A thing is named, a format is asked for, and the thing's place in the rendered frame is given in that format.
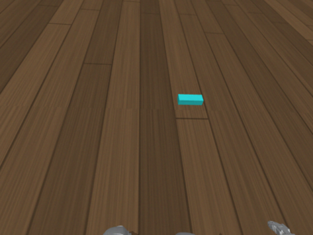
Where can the carton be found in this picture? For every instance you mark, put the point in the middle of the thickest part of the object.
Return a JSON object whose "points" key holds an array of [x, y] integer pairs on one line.
{"points": [[190, 99]]}

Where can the right robot hand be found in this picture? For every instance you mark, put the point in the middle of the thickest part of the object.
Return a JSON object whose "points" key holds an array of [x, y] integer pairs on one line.
{"points": [[279, 229]]}

